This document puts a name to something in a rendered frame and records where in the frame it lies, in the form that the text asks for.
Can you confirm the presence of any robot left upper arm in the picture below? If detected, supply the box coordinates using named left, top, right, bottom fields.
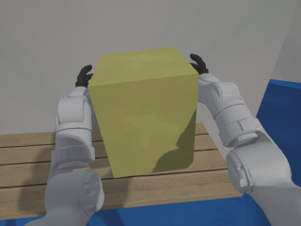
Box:
left=24, top=169, right=104, bottom=226

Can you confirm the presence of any right robot hand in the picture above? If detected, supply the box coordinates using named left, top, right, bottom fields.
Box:
left=190, top=54, right=209, bottom=74

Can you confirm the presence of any left robot hand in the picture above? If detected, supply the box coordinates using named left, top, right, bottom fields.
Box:
left=75, top=65, right=93, bottom=88

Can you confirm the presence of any robot right forearm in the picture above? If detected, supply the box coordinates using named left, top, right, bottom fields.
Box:
left=197, top=73, right=292, bottom=177

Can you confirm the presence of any robot right upper arm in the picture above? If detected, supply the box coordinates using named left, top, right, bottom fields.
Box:
left=226, top=140, right=301, bottom=226

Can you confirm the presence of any carton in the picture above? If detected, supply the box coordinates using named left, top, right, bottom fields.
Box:
left=87, top=46, right=199, bottom=178

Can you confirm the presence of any table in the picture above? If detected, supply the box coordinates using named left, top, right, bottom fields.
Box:
left=0, top=122, right=244, bottom=220

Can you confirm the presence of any robot left forearm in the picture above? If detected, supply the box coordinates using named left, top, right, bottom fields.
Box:
left=44, top=87, right=95, bottom=212

